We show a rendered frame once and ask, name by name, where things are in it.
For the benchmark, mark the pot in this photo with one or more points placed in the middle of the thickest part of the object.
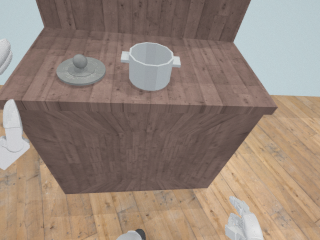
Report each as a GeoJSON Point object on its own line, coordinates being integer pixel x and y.
{"type": "Point", "coordinates": [150, 65]}

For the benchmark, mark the right robot hand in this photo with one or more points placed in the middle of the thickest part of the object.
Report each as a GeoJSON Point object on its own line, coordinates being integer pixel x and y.
{"type": "Point", "coordinates": [244, 228]}

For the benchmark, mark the lid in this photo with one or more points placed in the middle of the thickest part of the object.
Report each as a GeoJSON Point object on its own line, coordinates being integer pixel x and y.
{"type": "Point", "coordinates": [94, 71]}

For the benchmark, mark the left robot shin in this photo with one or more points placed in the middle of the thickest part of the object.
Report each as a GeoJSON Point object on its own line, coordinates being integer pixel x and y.
{"type": "Point", "coordinates": [133, 232]}

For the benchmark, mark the knob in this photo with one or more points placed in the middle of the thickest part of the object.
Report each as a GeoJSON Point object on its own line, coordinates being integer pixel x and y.
{"type": "Point", "coordinates": [80, 61]}

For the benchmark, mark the left robot hand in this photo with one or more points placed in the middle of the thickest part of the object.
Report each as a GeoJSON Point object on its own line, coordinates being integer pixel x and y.
{"type": "Point", "coordinates": [13, 145]}

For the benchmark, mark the robot left foot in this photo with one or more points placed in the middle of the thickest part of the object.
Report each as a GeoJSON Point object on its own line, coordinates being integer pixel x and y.
{"type": "Point", "coordinates": [141, 233]}

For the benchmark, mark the table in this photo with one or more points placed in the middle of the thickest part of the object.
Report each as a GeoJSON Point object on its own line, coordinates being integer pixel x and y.
{"type": "Point", "coordinates": [111, 136]}

